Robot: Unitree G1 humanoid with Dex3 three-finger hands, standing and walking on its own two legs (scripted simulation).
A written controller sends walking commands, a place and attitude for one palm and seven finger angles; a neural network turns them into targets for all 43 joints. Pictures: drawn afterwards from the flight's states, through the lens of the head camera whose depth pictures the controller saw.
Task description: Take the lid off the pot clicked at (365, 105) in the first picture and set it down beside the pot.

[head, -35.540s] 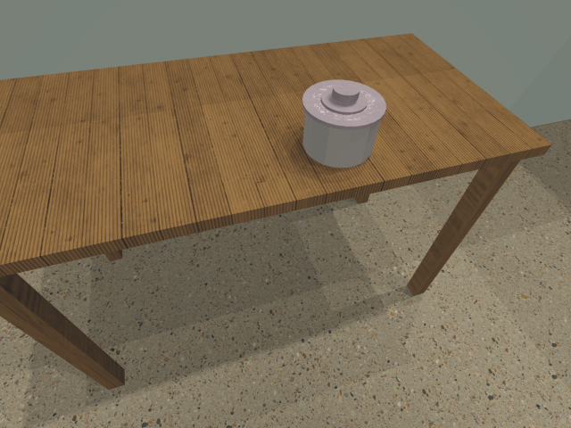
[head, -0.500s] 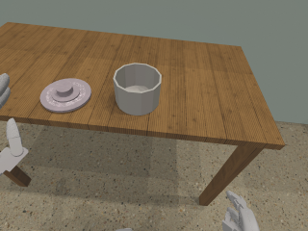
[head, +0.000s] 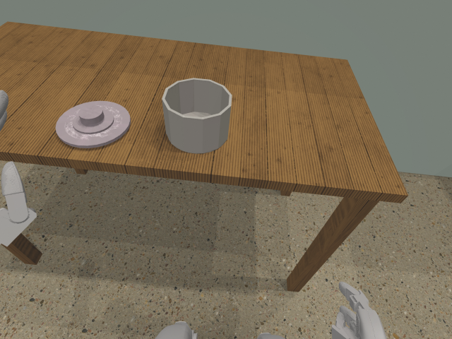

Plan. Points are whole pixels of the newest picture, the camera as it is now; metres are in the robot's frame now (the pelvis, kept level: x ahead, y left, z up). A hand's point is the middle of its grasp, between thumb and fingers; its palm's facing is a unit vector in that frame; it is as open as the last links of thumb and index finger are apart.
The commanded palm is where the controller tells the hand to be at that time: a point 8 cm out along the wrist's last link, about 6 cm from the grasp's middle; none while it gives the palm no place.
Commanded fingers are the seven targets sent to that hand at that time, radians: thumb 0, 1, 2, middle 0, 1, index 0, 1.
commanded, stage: step back with the hand held close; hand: left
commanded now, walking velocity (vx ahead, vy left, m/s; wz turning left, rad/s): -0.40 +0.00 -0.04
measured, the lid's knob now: (91, 114) +0.56 +0.34 +0.06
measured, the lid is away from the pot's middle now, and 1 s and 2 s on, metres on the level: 0.25 0.25 0.25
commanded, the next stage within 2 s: stop stepping back and stand still in 0.50 s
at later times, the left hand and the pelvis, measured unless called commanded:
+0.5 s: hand out of the picture +0.15 +0.21 +0.24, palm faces +0.29 -0.89 -0.37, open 7.4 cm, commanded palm +0.09 +0.28 +0.24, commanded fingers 0.00 0.90 0.90 -0.20 -0.30 -0.20 -0.30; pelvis -0.07 +0.02 +0.02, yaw -6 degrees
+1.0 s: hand out of the picture +0.04 +0.27 +0.24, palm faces +0.40 -0.87 -0.28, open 7.4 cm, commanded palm -0.01 +0.31 +0.24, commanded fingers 0.00 0.90 0.90 -0.20 -0.30 -0.20 -0.30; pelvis -0.17 +0.04 +0.02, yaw -5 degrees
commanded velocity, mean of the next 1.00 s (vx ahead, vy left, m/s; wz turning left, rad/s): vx -0.13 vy -0.01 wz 0.01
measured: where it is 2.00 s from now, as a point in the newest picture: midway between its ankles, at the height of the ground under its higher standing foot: outside the picture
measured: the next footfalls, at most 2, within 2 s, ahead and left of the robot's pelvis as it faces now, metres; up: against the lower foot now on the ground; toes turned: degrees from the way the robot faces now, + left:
right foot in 0.42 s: -0.05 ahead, -0.14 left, +0.00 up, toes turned -5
left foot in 0.58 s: +0.01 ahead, +0.11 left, +0.00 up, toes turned -5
